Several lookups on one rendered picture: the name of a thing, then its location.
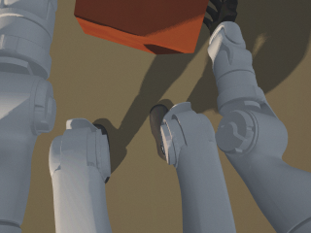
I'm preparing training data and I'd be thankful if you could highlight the robot right shin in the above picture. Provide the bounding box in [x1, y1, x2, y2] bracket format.
[159, 102, 217, 151]

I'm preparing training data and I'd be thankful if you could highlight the right robot upper arm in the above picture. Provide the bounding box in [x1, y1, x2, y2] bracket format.
[215, 108, 311, 233]

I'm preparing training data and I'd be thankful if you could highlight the carton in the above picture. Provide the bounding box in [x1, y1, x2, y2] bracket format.
[74, 0, 209, 54]

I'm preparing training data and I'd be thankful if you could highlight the left robot upper arm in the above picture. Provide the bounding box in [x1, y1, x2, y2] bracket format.
[0, 71, 56, 233]

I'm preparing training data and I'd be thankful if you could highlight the robot right forearm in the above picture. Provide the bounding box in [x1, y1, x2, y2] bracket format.
[207, 21, 279, 119]

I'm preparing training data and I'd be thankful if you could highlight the robot right thigh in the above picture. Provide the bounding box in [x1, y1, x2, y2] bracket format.
[160, 110, 236, 233]

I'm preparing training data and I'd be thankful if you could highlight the robot right hand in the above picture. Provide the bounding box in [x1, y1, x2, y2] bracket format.
[202, 0, 238, 36]

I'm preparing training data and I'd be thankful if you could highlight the robot left forearm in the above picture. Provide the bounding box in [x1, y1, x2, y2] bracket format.
[0, 0, 57, 80]

